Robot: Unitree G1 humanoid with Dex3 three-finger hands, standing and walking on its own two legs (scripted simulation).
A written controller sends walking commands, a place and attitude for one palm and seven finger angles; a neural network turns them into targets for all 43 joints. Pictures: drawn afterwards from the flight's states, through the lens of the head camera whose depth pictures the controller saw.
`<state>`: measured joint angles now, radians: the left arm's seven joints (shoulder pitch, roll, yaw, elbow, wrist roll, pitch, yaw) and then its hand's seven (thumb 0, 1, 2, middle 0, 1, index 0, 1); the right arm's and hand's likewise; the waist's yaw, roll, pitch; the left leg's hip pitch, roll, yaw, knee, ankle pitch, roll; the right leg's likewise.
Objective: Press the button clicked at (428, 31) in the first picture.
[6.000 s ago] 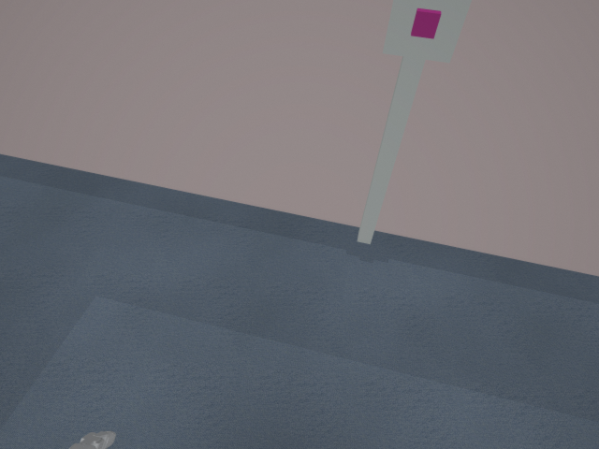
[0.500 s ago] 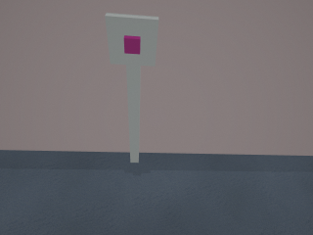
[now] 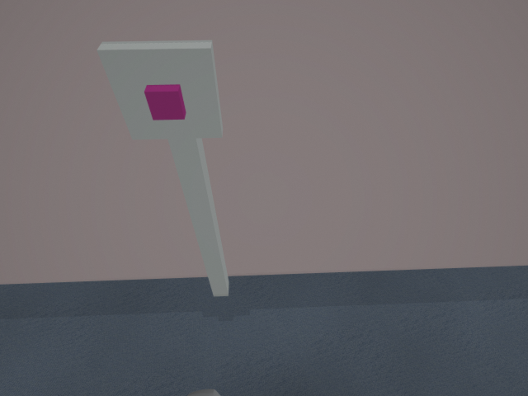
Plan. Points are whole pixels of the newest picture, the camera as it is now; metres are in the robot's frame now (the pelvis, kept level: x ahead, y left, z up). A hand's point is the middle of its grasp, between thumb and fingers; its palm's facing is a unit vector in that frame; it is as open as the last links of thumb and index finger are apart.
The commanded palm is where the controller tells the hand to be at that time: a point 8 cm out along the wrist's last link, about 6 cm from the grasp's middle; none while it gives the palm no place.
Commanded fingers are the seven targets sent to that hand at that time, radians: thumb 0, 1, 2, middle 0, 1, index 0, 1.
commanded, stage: come to a stop and stand still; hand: left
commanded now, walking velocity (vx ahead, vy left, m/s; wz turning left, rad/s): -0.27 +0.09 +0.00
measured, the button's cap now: (166, 101) +0.56 +0.19 +0.16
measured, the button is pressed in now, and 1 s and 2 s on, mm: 0 0 0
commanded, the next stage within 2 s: look again from close up in 1.40 s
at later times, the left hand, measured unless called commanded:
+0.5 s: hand out of the picture +0.03 +0.18 -0.17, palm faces +0.03 -0.96 -0.28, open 7.4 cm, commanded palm none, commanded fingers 0.00 0.90 0.90 -0.20 -0.30 -0.20 -0.30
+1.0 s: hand out of the picture -0.03 +0.14 -0.17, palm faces +0.04 -0.98 -0.19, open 7.3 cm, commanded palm none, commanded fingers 0.00 0.90 0.90 -0.20 -0.30 -0.20 -0.30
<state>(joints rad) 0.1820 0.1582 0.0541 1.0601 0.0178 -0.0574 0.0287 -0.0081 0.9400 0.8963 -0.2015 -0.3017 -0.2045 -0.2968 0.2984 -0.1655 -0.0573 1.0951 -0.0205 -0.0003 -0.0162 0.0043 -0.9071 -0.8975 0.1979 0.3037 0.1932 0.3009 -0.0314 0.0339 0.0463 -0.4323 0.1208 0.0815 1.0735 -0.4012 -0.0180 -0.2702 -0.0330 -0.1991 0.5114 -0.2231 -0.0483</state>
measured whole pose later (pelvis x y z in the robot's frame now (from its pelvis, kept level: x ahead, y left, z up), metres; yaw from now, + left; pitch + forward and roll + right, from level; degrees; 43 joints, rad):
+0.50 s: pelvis +0.01 -0.02 -0.01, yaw -2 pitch -2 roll +1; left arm 0.27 0.18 0.05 1.03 0.02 0.02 0.04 0.00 0.90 0.90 -0.20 -0.30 -0.20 -0.30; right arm 0.11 -0.16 -0.06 1.00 -0.01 0.04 -0.02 0.00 -0.90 -0.90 0.20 0.30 0.20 0.30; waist 0.02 0.02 0.07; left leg -0.35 0.08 0.13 0.57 -0.18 -0.01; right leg -0.26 -0.05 -0.06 0.62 -0.30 0.02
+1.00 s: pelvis -0.04 -0.04 +0.01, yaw -1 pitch -2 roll +0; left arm 0.27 0.15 0.02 1.13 0.01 0.01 0.03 0.01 0.91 0.90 -0.20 -0.30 -0.20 -0.30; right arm 0.35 -0.11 -0.01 1.16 -0.02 0.02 -0.03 0.00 -0.91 -0.90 0.20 0.30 0.19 0.30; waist 0.00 -0.01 0.02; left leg -0.15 0.04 0.04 0.42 -0.23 -0.03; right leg -0.24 -0.01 -0.10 0.41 -0.14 -0.04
